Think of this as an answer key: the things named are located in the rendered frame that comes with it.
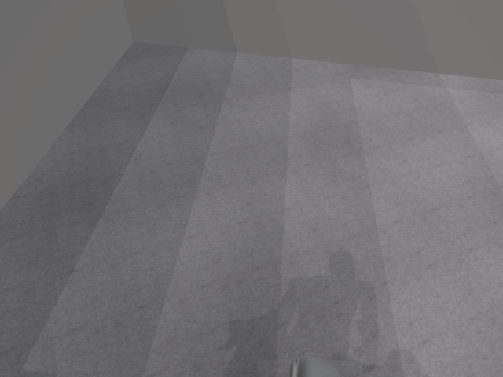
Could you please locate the robot right thigh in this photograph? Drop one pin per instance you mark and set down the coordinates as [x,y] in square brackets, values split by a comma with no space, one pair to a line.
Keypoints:
[312,367]

